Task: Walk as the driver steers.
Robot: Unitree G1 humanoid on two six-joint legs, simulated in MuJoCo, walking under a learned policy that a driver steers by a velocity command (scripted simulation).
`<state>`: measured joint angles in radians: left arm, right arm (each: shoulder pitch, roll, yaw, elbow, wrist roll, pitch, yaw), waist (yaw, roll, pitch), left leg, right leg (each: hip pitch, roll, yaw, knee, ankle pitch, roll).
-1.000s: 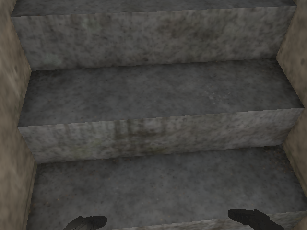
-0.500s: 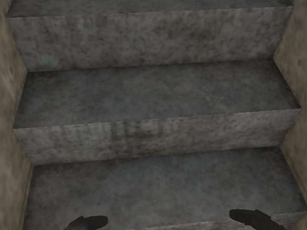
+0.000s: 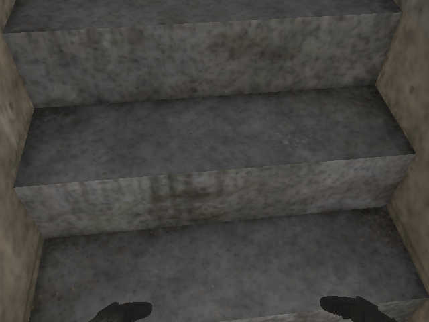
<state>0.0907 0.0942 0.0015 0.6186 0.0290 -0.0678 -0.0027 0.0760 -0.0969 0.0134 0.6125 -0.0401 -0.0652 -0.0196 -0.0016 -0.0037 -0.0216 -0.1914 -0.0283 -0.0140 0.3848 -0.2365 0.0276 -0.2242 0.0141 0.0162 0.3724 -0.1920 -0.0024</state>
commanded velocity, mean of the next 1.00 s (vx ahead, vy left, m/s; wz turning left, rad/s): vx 0.47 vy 0.00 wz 0.00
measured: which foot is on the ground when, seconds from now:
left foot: down 0.00-1.00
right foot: down 0.00-1.00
